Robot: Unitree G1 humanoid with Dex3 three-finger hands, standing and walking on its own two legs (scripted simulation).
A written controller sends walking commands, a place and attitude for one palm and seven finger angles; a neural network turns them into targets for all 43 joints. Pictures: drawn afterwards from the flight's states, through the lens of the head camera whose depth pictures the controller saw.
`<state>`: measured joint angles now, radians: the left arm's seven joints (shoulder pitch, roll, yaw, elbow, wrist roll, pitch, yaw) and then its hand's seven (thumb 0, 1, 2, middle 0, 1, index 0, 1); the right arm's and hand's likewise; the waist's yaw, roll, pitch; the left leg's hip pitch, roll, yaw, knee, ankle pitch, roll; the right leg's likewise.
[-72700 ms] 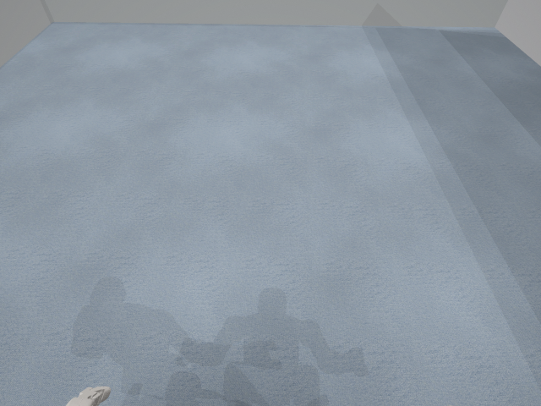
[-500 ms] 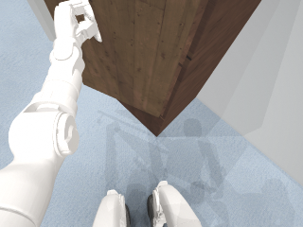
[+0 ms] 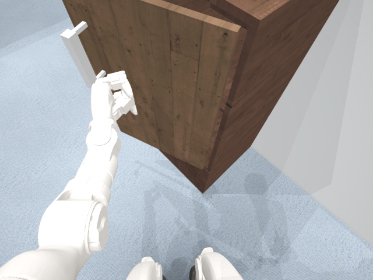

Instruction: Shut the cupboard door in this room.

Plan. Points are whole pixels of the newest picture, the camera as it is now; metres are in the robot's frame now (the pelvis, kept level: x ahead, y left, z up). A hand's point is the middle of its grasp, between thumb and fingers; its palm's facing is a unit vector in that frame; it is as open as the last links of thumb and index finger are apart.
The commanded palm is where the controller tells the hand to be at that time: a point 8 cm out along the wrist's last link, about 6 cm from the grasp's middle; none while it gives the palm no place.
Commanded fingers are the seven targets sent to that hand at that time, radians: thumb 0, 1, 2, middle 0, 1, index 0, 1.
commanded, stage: pull the fist back off the door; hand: left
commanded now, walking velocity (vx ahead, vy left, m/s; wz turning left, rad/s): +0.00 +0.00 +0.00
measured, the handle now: (88, 57) +0.63 +0.19 +0.06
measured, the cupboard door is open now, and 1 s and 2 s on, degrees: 19 19 19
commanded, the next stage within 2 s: draw the hand back to the body in 0.22 s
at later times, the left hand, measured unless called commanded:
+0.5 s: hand (121, 112) +0.44 +0.10 +0.08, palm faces +0.03 -1.00 -0.04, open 3.1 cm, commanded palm +0.39 +0.16 +0.09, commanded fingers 0.00 0.90 0.90 -1.30 -1.50 -1.30 -1.50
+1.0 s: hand (44, 166) +0.30 +0.18 +0.15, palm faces +0.09 -0.98 -0.19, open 3.1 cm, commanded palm +0.27 +0.24 +0.17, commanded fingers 0.00 0.90 0.90 -0.92 -1.08 -0.92 -1.08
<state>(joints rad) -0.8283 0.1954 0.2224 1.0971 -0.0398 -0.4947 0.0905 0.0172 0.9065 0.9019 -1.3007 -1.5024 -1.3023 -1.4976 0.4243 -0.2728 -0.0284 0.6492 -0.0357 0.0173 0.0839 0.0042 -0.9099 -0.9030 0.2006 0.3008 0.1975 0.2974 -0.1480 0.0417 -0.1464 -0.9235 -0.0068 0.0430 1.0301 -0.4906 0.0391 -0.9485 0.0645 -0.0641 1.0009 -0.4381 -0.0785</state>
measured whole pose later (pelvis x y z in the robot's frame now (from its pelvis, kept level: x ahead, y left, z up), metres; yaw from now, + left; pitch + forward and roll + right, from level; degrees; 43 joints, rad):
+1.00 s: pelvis +0.01 +0.02 +0.06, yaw +1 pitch +2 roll +0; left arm 0.03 0.25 0.03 0.08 -0.09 -0.11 0.03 0.02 0.90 0.90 -1.16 -1.34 -1.16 -1.34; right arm 0.18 -0.24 0.02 0.54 0.06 0.02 -0.07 0.01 -0.91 -0.90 0.20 0.30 0.20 0.30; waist 0.01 0.05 -0.06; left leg -0.31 -0.04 0.04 0.62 -0.35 0.06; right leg -0.34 0.05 -0.04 0.60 -0.31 -0.05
